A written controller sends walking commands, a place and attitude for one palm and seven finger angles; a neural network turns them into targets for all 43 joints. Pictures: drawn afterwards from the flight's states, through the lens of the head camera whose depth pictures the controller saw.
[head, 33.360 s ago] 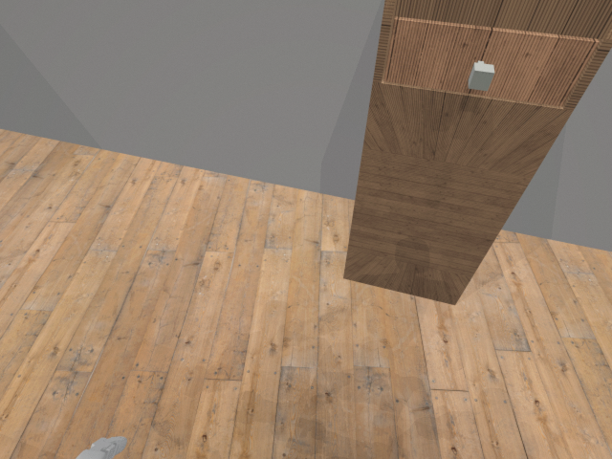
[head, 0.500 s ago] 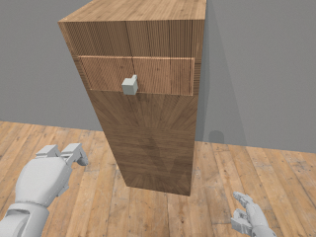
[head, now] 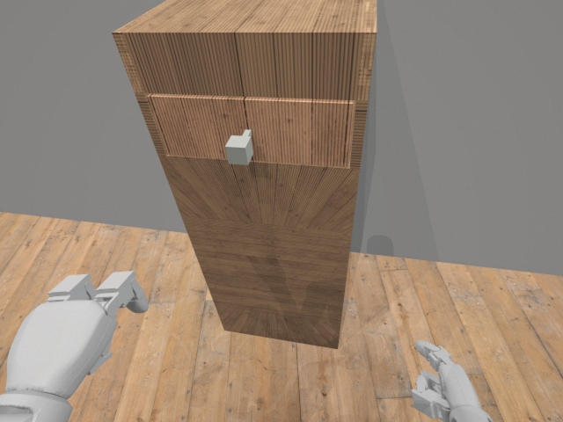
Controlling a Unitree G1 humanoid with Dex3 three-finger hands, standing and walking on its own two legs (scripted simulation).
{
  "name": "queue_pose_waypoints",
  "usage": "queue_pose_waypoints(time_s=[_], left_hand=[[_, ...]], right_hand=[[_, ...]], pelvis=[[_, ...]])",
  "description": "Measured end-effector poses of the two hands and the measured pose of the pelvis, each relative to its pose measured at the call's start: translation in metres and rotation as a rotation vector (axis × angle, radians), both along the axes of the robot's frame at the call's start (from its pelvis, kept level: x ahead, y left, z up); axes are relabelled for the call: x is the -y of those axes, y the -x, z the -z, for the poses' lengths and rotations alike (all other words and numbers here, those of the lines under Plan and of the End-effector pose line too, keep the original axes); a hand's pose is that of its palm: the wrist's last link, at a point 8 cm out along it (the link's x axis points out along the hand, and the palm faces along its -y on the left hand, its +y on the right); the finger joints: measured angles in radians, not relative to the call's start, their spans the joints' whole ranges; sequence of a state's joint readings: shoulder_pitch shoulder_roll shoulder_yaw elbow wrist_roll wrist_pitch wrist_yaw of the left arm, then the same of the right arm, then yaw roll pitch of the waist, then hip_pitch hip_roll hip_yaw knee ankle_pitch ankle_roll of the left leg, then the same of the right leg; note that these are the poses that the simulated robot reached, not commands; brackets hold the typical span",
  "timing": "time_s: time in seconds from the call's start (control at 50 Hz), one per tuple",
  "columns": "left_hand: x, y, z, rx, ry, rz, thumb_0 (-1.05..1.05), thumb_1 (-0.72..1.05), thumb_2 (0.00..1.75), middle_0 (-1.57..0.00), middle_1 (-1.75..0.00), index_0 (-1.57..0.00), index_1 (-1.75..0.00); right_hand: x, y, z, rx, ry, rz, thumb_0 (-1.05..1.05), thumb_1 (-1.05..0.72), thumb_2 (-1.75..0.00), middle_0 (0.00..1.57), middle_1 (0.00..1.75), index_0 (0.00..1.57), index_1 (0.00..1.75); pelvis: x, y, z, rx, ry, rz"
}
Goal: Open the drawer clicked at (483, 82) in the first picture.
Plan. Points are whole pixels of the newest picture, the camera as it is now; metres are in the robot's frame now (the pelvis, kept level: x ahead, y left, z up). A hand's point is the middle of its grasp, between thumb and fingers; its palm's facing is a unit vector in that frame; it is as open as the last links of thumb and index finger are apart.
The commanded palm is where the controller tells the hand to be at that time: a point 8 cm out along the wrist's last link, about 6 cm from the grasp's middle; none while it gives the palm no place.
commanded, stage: pull the drawer open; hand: left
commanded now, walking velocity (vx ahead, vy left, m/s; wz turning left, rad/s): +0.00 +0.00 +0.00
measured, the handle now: (242, 144) +0.54 +0.18 +0.13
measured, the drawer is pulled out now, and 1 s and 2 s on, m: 0.00 0.00 0.00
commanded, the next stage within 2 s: open the thumb to release the handle in 0.08 s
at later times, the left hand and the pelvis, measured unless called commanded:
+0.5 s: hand (112, 339) +0.16 +0.23 +0.11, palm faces +0.02 -0.11 -0.99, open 8.1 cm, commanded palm +0.12 +0.24 +0.18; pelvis +0.00 +0.00 +0.00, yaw +0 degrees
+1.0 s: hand (118, 335) +0.17 +0.23 +0.10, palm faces +0.05 -0.06 -1.00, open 13.8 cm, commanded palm +0.14 +0.24 +0.17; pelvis +0.01 +0.00 +0.00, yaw +0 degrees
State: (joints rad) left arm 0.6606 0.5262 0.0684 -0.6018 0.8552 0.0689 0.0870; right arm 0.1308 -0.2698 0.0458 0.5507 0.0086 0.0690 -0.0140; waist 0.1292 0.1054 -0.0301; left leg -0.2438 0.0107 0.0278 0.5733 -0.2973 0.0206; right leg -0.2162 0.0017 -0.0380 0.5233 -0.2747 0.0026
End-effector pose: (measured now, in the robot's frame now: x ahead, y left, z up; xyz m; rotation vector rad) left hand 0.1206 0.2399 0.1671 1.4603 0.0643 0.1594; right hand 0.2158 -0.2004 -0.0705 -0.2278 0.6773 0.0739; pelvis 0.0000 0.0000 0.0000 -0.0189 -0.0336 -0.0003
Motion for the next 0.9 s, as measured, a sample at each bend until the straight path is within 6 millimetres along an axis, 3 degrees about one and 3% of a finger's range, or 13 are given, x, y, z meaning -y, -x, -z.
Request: queue_pose_waypoints(time_s=[0.18,0.32,0.38,0.52,0.7,0.78,0.9], left_hand=[[0.008,-0.01,-0.004,0.033,0.002,0.052,0.0,0.88,0.9,-0.42,-1.35,-0.42,-1.35],[-0.018,-0.024,-0.007,0.023,-0.058,-0.02,0.0,0.79,0.86,-0.41,-1.34,-0.42,-1.34],[-0.018,-0.024,-0.006,0.001,-0.008,-0.039,0.0,0.67,0.8,-0.4,-1.33,-0.41,-1.33],[0.004,-0.018,0.003,-0.044,-0.002,0.056,0.0,0.27,0.63,-0.37,-1.28,-0.38,-1.28],[-0.014,-0.011,-0.009,0.011,-0.052,-0.01,0.0,-0.27,0.4,-0.33,-1.23,-0.34,-1.23],[-0.015,-0.013,-0.005,-0.014,-0.022,-0.037,0.0,-0.39,0.35,-0.32,-1.21,-0.33,-1.21],[0.006,-0.021,0.017,-0.071,0.035,0.034,0.0,-0.47,0.31,-0.32,-1.2,-0.32,-1.2]], right_hand=[[-0.012,0.007,0.001,0.0,-0.035,0.007,0.01,-0.9,-0.9,0.2,0.3,0.2,0.3],[-0.016,0.01,0.008,-0.043,-0.041,0.009,0.01,-0.9,-0.9,0.2,0.3,0.2,0.3],[-0.014,0.01,0.006,-0.035,-0.043,0.017,0.01,-0.9,-0.9,0.2,0.3,0.2,0.3],[-0.004,0.005,0.002,-0.017,-0.005,0.013,0.01,-0.9,-0.9,0.2,0.3,0.2,0.3],[0.005,-0.001,0.002,-0.019,0.006,0.019,0.01,-0.9,-0.9,0.2,0.3,0.2,0.3],[0.005,-0.004,0.003,-0.016,0.004,0.018,0.01,-0.9,-0.9,0.2,0.3,0.2,0.3],[0.003,-0.004,0.004,-0.014,0.005,0.008,0.01,-0.9,-0.9,0.2,0.3,0.2,0.3]], pelvis=[[-0.006,0.001,0.001,0.001,-0.001,0.013],[-0.004,0.004,-0.001,0.013,-0.006,0.004],[-0.005,0.003,-0.002,0.008,-0.005,0.003],[-0.003,-0.001,-0.002,-0.002,-0.003,0.005],[0.003,-0.003,-0.001,-0.001,0.001,-0.004],[0.003,-0.004,-0.001,-0.004,0.0,-0.009],[0.003,-0.004,-0.001,-0.021,-0.002,-0.006]])
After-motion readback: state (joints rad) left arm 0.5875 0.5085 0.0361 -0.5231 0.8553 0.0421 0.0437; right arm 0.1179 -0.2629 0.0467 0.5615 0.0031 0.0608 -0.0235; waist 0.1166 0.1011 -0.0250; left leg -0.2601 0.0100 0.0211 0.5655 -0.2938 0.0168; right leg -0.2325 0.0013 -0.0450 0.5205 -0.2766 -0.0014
